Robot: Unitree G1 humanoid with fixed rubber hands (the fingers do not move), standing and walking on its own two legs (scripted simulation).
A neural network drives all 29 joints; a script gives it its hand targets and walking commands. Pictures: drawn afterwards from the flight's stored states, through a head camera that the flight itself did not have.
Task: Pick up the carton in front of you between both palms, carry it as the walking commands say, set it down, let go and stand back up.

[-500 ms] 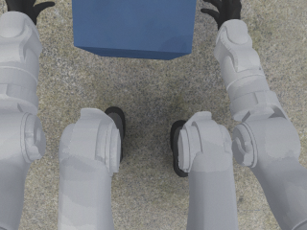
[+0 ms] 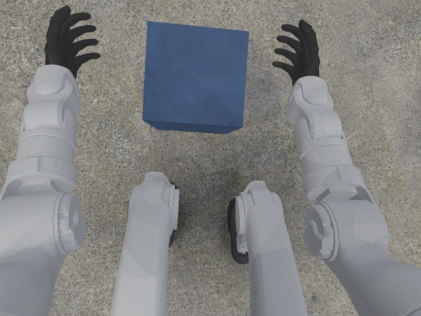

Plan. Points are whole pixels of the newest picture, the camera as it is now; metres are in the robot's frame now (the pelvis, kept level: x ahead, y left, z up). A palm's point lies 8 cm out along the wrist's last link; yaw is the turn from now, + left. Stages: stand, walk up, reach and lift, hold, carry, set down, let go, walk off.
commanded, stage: set down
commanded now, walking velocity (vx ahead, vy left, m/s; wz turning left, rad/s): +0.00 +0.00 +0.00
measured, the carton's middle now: (194, 89) +0.51 +0.06 -0.36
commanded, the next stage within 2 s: let go in 0.48 s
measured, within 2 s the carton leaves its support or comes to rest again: neither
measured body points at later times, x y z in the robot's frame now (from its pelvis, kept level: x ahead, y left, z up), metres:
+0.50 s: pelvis +0.02 +0.01 +0.14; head +0.31 +0.05 +0.49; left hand +0.48 +0.29 +0.03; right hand +0.51 -0.12 +0.03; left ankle +0.11 +0.12 -0.45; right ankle +0.08 -0.13 -0.45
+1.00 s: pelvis +0.09 +0.01 +0.25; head +0.27 +0.04 +0.67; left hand +0.37 +0.28 +0.15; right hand +0.40 -0.18 +0.15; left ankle +0.11 +0.12 -0.45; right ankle +0.08 -0.13 -0.45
